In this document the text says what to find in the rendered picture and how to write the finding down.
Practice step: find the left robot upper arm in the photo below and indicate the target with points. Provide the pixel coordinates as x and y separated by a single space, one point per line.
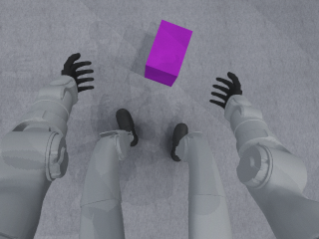
29 162

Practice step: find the right robot upper arm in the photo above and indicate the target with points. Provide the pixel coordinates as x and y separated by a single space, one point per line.
276 179

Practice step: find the robot right thigh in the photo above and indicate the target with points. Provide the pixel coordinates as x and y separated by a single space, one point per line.
208 214

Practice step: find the robot right hand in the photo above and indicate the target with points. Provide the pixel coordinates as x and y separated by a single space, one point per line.
234 89

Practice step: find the robot left foot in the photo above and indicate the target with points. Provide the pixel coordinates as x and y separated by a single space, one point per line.
125 122

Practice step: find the right robot forearm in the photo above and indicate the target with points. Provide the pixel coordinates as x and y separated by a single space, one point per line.
248 125

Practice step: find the left robot forearm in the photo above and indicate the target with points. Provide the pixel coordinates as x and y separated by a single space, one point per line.
51 108

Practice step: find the carton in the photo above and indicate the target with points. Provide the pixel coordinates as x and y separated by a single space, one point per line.
167 53

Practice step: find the robot left hand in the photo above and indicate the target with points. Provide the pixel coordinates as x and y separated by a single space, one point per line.
70 70

